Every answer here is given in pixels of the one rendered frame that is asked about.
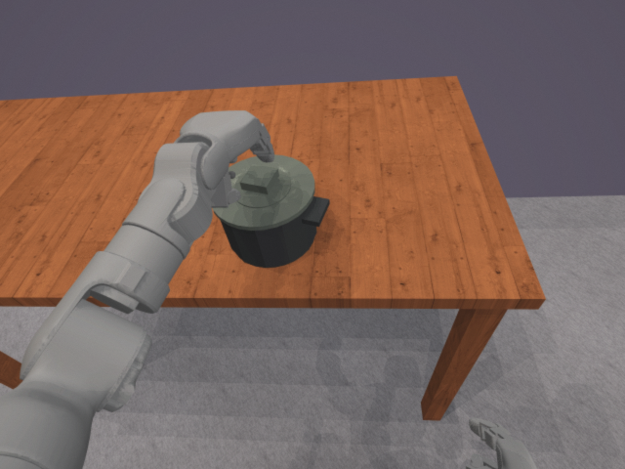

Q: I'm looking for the pot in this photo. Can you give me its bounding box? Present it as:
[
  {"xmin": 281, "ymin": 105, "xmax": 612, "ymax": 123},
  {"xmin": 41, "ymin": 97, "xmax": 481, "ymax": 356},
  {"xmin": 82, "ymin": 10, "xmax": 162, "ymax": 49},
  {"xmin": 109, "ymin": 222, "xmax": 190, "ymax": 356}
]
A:
[{"xmin": 221, "ymin": 196, "xmax": 330, "ymax": 268}]

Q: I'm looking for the lid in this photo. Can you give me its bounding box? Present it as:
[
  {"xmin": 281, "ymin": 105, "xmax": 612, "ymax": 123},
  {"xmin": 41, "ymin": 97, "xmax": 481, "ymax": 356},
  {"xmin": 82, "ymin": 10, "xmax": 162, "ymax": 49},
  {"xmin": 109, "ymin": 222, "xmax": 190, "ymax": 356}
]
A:
[{"xmin": 213, "ymin": 154, "xmax": 315, "ymax": 231}]

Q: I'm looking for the robot left forearm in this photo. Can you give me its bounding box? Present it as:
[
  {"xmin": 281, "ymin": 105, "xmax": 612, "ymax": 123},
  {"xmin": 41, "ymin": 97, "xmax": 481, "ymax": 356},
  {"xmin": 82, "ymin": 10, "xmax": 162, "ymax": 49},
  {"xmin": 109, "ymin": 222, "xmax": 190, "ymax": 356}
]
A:
[{"xmin": 20, "ymin": 130, "xmax": 229, "ymax": 380}]

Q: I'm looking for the right robot hand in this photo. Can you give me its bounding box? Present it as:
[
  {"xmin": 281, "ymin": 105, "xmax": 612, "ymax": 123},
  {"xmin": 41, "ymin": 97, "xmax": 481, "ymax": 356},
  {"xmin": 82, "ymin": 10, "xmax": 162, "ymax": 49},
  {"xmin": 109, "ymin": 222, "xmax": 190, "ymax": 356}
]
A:
[{"xmin": 466, "ymin": 417, "xmax": 538, "ymax": 469}]

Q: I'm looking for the knob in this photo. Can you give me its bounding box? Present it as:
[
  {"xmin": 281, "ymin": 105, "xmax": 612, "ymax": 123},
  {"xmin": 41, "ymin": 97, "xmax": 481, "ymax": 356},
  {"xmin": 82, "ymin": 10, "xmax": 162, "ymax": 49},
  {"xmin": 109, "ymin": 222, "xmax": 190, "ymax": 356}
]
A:
[{"xmin": 239, "ymin": 164, "xmax": 279, "ymax": 194}]

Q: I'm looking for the left robot upper arm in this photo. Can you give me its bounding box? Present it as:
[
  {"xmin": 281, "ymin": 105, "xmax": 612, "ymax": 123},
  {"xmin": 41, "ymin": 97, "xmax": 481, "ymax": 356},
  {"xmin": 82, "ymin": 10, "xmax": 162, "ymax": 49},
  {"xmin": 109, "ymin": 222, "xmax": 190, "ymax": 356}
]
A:
[{"xmin": 0, "ymin": 299, "xmax": 152, "ymax": 469}]

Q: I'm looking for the left robot hand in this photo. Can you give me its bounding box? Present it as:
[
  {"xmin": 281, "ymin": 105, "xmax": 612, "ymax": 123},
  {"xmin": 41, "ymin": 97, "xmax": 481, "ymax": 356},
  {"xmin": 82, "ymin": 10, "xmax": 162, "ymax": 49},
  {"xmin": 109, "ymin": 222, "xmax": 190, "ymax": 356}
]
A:
[{"xmin": 180, "ymin": 110, "xmax": 274, "ymax": 208}]

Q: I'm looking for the table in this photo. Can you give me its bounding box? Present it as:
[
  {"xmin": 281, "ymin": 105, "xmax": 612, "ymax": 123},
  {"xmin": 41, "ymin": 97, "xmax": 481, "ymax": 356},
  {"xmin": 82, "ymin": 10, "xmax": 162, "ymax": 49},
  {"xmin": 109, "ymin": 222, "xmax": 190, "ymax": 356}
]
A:
[{"xmin": 0, "ymin": 76, "xmax": 546, "ymax": 421}]

